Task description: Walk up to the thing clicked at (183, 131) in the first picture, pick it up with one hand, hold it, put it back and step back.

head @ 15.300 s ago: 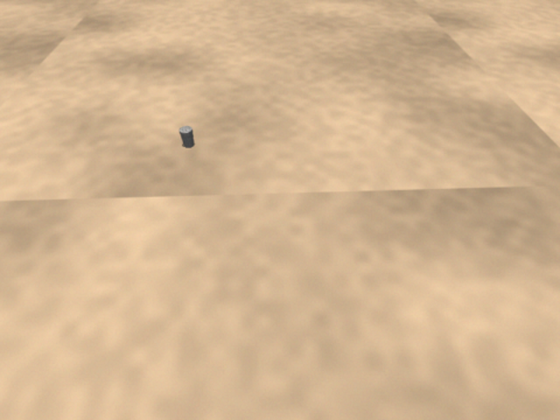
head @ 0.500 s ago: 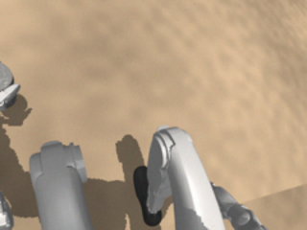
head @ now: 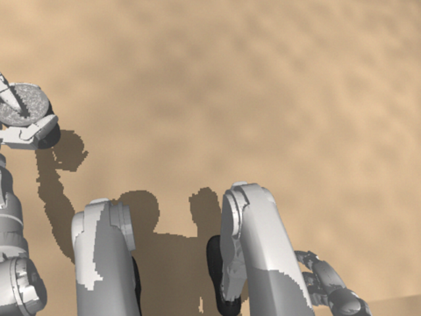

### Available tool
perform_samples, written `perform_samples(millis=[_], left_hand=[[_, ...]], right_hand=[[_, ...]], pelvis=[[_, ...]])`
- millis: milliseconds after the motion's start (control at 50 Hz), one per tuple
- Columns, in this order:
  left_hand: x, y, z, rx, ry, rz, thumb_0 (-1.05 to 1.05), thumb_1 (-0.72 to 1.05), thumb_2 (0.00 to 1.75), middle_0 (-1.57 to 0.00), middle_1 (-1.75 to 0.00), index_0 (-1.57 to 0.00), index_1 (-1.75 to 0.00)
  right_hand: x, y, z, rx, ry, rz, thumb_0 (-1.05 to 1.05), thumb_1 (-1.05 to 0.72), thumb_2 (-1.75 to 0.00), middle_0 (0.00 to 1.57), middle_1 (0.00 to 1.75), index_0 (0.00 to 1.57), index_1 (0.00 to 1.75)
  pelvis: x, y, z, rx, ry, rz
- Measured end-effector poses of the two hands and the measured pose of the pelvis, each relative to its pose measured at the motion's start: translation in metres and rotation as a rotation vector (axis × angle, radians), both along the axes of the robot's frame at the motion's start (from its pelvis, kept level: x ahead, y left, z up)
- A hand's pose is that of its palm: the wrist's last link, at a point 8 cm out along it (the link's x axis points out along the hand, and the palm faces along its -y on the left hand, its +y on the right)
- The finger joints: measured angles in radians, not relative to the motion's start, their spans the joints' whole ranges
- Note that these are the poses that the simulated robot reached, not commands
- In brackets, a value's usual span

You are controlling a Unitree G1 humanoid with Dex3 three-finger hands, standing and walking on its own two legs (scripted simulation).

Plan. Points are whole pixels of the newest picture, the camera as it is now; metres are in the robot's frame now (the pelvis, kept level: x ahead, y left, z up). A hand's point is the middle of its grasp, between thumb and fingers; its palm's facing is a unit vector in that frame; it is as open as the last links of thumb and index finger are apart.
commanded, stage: settle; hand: left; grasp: from the side
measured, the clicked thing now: (33, 121) +0.47 +0.28 -0.09
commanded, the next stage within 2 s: lift in 0.52 s
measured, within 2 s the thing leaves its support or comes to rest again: neither
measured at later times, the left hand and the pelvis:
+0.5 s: hand (13, 101) +0.46 +0.27 +0.00, palm faces +0.20 -0.98 -0.04, open 6.1 cm; pelvis +0.00 +0.00 +0.02, yaw +2 degrees
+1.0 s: hand out of the picture +0.45 +0.26 +0.05, palm faces +0.19 -0.98 -0.02, open 6.0 cm; pelvis +0.00 +0.00 +0.05, yaw +3 degrees
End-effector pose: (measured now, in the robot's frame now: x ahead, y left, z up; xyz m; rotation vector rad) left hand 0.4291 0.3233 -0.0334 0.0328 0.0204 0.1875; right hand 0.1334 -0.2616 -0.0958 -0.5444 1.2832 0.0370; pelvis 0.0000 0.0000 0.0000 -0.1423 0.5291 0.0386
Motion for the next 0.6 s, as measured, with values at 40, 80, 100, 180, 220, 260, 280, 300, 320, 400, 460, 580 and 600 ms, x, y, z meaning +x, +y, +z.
perform_samples(millis=[40, 80, 100, 180, 220, 260, 280, 300, 320, 400, 460, 580, 600], left_hand=[[0.0, -0.002, 0.003, -0.003, -0.002, -0.002, 0.05, -0.26, 0.99, -0.68, -0.96, -1.31, -1.4], [-0.001, -0.003, 0.005, -0.008, -0.001, -0.001, 0.05, -0.28, 0.99, -0.69, -0.96, -1.32, -1.41], [-0.002, -0.004, 0.007, -0.009, 0.0, 0.0, 0.05, -0.28, 0.99, -0.69, -0.97, -1.32, -1.41], [-0.003, -0.003, 0.014, -0.002, -0.001, 0.006, 0.05, -0.29, 1.0, -0.69, -0.97, -1.33, -1.42], [-0.004, -0.002, 0.019, -0.001, -0.009, 0.01, 0.05, -0.29, 1.0, -0.69, -0.97, -1.34, -1.43], [-0.003, -0.001, 0.023, 0.001, -0.013, 0.015, 0.05, -0.29, 1.01, -0.7, -0.96, -1.35, -1.44], [-0.003, 0.0, 0.025, 0.002, -0.014, 0.017, 0.05, -0.29, 1.01, -0.7, -0.96, -1.36, -1.44], [-0.003, 0.0, 0.026, 0.005, -0.014, 0.017, 0.05, -0.3, 1.01, -0.7, -0.96, -1.36, -1.45], [-0.002, 0.0, 0.027, 0.007, -0.011, 0.016, 0.05, -0.3, 1.01, -0.7, -0.96, -1.36, -1.45], [-0.002, -0.002, 0.031, 0.009, -0.003, 0.009, 0.05, -0.3, 1.02, -0.7, -0.96, -1.37, -1.46], [-0.002, -0.003, 0.035, 0.009, -0.003, 0.008, 0.05, -0.3, 1.02, -0.7, -0.96, -1.37, -1.46], [-0.004, -0.006, 0.037, 0.004, 0.0, 0.02, 0.05, -0.31, 1.02, -0.71, -0.96, -1.38, -1.47], [-0.004, -0.007, 0.037, 0.005, 0.002, 0.019, 0.05, -0.31, 1.02, -0.71, -0.96, -1.38, -1.47]], right_hand=[[0.001, 0.0, 0.001, 0.001, -0.006, -0.005, 0.0, -0.9, -0.89, 0.2, 0.3, 0.2, 0.3], [0.001, 0.0, 0.003, 0.002, -0.012, -0.009, 0.0, -0.9, -0.89, 0.2, 0.3, 0.2, 0.3], [0.001, 0.0, 0.004, 0.003, -0.014, -0.012, 0.0, -0.9, -0.89, 0.2, 0.3, 0.2, 0.3], [-0.001, 0.001, 0.008, 0.005, -0.014, -0.02, 0.0, -0.9, -0.89, 0.2, 0.3, 0.2, 0.3], [-0.002, 0.002, 0.009, 0.006, -0.011, -0.023, 0.0, -0.9, -0.89, 0.2, 0.3, 0.2, 0.3], [-0.004, 0.003, 0.011, 0.007, -0.009, -0.026, 0.0, -0.9, -0.89, 0.2, 0.3, 0.2, 0.3], [-0.005, 0.003, 0.012, 0.008, -0.008, -0.029, 0.0, -0.9, -0.89, 0.2, 0.3, 0.2, 0.3], [-0.006, 0.004, 0.012, 0.008, -0.007, -0.032, 0.0, -0.9, -0.89, 0.2, 0.3, 0.2, 0.3], [-0.008, 0.004, 0.013, 0.009, -0.006, -0.036, 0.0, -0.9, -0.89, 0.2, 0.3, 0.2, 0.3], [-0.012, 0.005, 0.015, 0.013, -0.005, -0.049, 0.0, -0.9, -0.89, 0.2, 0.3, 0.2, 0.3], [-0.016, 0.004, 0.016, 0.016, -0.001, -0.056, 0.0, -0.9, -0.89, 0.2, 0.3, 0.2, 0.3], [-0.023, 0.002, 0.016, 0.021, 0.004, -0.064, 0.0, -0.9, -0.89, 0.2, 0.3, 0.2, 0.3], [-0.024, 0.002, 0.016, 0.021, 0.005, -0.065, 0.0, -0.9, -0.89, 0.2, 0.3, 0.2, 0.3]], pelvis=[[0.0, 0.0, 0.002, 0.003, 0.003, 0.001], [0.0, 0.0, 0.004, 0.005, 0.007, 0.003], [0.0, 0.0, 0.005, 0.006, 0.009, 0.003], [-0.001, 0.0, 0.01, 0.012, 0.015, 0.008], [-0.001, 0.0, 0.012, 0.013, 0.016, 0.01], [-0.001, 0.0, 0.014, 0.014, 0.017, 0.012], [-0.001, 0.0, 0.015, 0.014, 0.018, 0.012], [-0.002, 0.001, 0.016, 0.015, 0.018, 0.013], [-0.002, 0.001, 0.016, 0.015, 0.019, 0.014], [-0.003, 0.002, 0.019, 0.017, 0.022, 0.018], [-0.004, 0.002, 0.021, 0.019, 0.022, 0.02], [-0.006, 0.001, 0.022, 0.026, 0.016, 0.022], [-0.007, 0.0, 0.022, 0.027, 0.015, 0.022]])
